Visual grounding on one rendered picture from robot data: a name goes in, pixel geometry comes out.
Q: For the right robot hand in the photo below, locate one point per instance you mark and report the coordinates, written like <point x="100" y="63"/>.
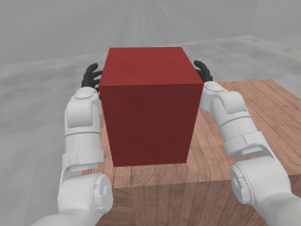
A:
<point x="204" y="73"/>

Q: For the left robot forearm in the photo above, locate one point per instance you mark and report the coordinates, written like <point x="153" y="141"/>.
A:
<point x="82" y="134"/>

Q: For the pedestal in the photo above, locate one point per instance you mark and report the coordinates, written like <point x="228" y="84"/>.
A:
<point x="199" y="192"/>

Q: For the left robot hand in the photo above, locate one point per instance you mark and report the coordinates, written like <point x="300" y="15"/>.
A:
<point x="88" y="78"/>

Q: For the carton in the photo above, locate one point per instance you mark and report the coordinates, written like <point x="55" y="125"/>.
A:
<point x="150" y="98"/>

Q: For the robot left upper arm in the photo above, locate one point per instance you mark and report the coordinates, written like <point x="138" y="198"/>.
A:
<point x="82" y="201"/>

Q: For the robot right upper arm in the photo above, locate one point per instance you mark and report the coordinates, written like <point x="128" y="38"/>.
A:
<point x="261" y="182"/>

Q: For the right robot forearm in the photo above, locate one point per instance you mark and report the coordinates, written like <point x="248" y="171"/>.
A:
<point x="240" y="135"/>

